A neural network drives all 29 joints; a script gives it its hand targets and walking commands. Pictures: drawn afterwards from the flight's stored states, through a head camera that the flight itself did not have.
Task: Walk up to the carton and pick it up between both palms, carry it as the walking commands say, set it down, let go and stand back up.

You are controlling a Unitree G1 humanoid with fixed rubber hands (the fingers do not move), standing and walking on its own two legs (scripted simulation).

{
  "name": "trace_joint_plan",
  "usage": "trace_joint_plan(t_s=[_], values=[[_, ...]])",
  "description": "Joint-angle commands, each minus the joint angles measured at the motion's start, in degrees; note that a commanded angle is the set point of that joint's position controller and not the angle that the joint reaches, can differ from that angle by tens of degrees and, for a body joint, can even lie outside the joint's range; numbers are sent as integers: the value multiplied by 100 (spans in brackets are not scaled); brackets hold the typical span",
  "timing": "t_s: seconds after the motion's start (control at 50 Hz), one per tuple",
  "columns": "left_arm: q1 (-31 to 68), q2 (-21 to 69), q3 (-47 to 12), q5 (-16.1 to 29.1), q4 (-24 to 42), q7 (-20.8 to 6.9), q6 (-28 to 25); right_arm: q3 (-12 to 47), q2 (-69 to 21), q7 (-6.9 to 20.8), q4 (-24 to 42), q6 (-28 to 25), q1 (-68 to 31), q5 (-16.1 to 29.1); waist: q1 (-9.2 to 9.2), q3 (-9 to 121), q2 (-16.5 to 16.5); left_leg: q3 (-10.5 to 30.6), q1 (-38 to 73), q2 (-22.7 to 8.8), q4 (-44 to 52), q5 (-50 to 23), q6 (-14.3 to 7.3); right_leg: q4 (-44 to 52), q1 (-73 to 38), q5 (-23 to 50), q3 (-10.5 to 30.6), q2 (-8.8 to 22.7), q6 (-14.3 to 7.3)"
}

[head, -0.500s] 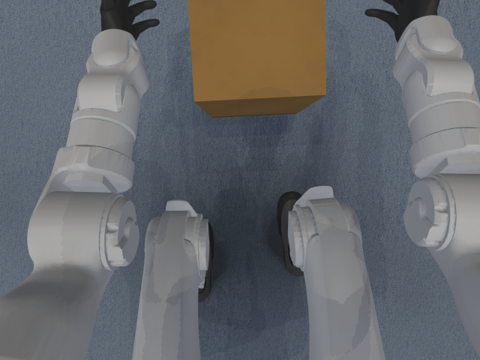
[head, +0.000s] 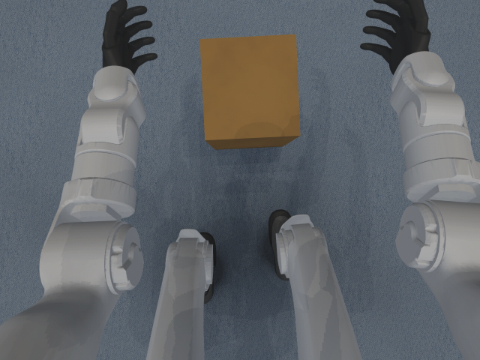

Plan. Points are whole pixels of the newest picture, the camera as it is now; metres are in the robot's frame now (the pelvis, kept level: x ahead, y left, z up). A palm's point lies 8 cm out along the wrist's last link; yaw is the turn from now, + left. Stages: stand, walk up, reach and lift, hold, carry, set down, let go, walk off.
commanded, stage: set down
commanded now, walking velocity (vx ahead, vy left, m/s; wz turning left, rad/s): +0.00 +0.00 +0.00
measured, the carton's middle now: (248, 102) +0.55 -0.06 -0.44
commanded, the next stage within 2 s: let go in 0.44 s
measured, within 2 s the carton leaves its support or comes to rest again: neither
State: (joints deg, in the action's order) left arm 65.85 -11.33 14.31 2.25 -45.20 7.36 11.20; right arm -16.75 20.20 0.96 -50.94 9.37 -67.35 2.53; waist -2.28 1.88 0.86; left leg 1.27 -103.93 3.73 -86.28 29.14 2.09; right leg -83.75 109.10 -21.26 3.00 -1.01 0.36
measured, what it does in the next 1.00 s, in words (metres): rises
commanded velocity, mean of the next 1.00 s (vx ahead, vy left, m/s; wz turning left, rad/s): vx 0.00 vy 0.00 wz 0.00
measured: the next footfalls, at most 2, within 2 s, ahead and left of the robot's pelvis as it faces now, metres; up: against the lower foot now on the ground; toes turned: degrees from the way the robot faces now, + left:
none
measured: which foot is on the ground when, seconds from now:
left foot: down 0.00-1.00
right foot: down 0.00-1.00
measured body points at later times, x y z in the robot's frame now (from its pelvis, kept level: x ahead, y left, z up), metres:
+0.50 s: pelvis +0.03 +0.00 +0.11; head +0.33 -0.04 +0.45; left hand +0.54 +0.13 +0.00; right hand +0.52 -0.26 +0.00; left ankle +0.07 +0.13 -0.53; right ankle +0.11 -0.12 -0.53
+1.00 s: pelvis +0.08 +0.00 +0.19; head +0.24 -0.01 +0.61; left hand +0.38 +0.20 +0.09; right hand +0.35 -0.25 +0.09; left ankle +0.07 +0.13 -0.53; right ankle +0.11 -0.12 -0.53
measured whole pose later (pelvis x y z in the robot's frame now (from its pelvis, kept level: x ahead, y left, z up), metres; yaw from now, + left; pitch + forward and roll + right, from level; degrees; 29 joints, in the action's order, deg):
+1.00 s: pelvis +0.08 +0.00 +0.19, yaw -3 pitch +22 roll +0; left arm 9.6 -8.8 7.8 -2.4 -31.2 -1.4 2.4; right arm -8.1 11.7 4.1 -31.9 2.0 -9.2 -1.8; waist -0.6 2.6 0.7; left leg 2.7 -41.6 1.5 -38.2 18.6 0.6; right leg -36.8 46.2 -12.5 2.6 -1.1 0.2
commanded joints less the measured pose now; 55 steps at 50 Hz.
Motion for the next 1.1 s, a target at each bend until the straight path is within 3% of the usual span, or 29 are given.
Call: trace_joint_plan(t_s=[0.0, 0.22, 0.42, 0.52, 0.62, 0.72, 0.84, 0.96, 1.08], values=[[1215, -511, 82, -56, 694, -67, -134, -94, 717, 48, 675, -130, -1281, -49, -77, 6159, -244, -566, 2200, 278, 1304, -1527, 119, 886, -5174, 2113, -424, -243, 103], [719, -342, 300, -280, 723, -308, -285, -265, 490, 172, 678, -258, -861, -351, -3, 5802, -285, -441, 3231, 199, 2742, -1958, 120, 2291, -6322, 2608, -274, -208, 121], [222, 8, 720, -904, 264, -445, -485, -585, 26, 268, 350, -435, -357, -950, -17, 4785, -267, -354, 3296, 115, 3379, -2136, 184, 2959, -6539, 2697, -232, -140, 152], [-277, -33, 599, -1028, 788, -342, -469, -522, 124, 254, 953, -403, 264, -1086, -18, 5898, -186, -358, 4085, 167, 3500, -2822, 220, 2961, -7583, 3585, -279, -202, 157], [-1827, -109, 158, -1010, 1833, -404, -405, -80, 66, 218, 2022, -341, 1787, -975, 28, 6483, -295, -401, 4747, 248, 3786, -3396, 141, 3119, -9035, 4660, -134, -190, 113], [-3012, -160, -259, -684, 2330, -598, -498, 302, -76, 275, 2612, -374, 3015, -675, -6, 5562, -322, -326, 5060, 199, 4267, -2933, 77, 3635, -9258, 4235, -49, -110, 19], [-4422, -127, -427, -558, 1972, -800, -770, 632, -338, 345, 2351, -625, 4475, -477, 81, 3654, -212, -203, 5693, 12, 4899, -2189, 4, 4351, -8970, 2902, -48, -43, 2], [-5692, -209, -590, -421, 1857, -885, -1033, 817, -447, 290, 2431, -890, 5817, -412, 194, 2422, -104, -125, 6718, -124, 5434, -2098, -65, 4830, -9281, 2315, -102, -58, 3], [-6775, -356, -818, -249, 2240, -936, -1198, 999, -445, 201, 2856, -983, 6953, -373, 203, 1568, -45, -85, 7901, -176, 5924, -2547, -99, 5364, -10035, 2351, -173, -172, 17]])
